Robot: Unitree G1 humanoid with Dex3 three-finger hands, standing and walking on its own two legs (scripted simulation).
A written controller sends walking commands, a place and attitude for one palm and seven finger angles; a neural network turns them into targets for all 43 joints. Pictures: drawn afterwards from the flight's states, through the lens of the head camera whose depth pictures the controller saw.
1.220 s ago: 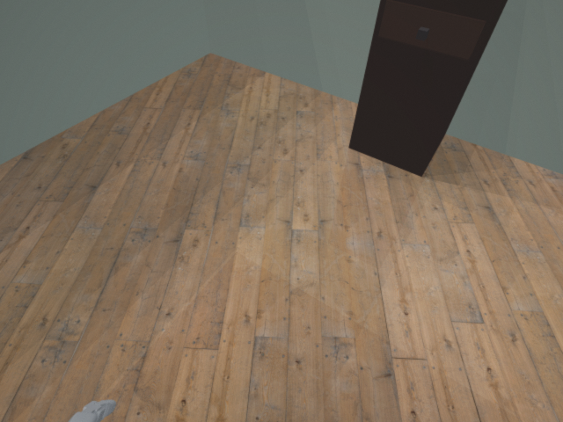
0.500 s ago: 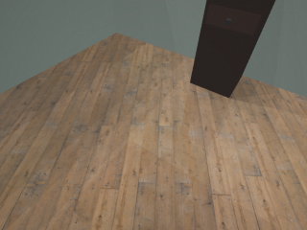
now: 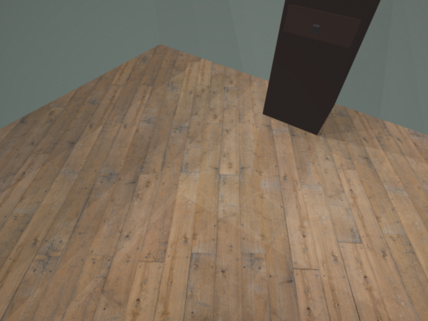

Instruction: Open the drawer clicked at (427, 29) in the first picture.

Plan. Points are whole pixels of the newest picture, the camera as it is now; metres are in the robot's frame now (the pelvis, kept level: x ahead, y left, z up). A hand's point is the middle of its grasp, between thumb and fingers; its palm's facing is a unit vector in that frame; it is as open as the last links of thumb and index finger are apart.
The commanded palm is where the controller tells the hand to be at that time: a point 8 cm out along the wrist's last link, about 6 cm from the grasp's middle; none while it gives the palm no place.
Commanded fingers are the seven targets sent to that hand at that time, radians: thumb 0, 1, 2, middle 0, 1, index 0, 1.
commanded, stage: look at it before walking up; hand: left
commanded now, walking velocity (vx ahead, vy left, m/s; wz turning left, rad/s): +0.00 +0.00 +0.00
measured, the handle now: (316, 28) +1.56 -0.48 -0.07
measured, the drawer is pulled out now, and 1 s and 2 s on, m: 0.00 0.00 0.00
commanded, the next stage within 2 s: walk to a spot facing it in 0.32 s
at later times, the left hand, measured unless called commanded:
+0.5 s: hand out of the picture +0.08 +0.25 -0.16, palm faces -0.03 -0.94 -0.33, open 7.3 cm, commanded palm none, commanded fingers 0.00 0.90 0.90 -0.20 -0.30 -0.20 -0.30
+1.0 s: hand out of the picture +0.16 +0.14 -0.18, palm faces -0.11 -0.97 -0.20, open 7.3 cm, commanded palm none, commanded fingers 0.00 0.90 0.90 -0.20 -0.30 -0.20 -0.30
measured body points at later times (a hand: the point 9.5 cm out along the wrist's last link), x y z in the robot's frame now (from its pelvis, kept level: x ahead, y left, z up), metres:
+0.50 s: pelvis +0.01 +0.00 +0.00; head +0.02 +0.00 +0.45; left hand +0.08 +0.29 -0.14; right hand +0.09 -0.29 -0.13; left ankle +0.01 +0.12 -0.74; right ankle +0.01 -0.12 -0.74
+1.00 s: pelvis +0.15 -0.04 -0.01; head +0.16 -0.05 +0.44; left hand +0.16 +0.19 -0.16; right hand +0.09 -0.28 -0.17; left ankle +0.14 +0.09 -0.66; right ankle +0.09 -0.12 -0.74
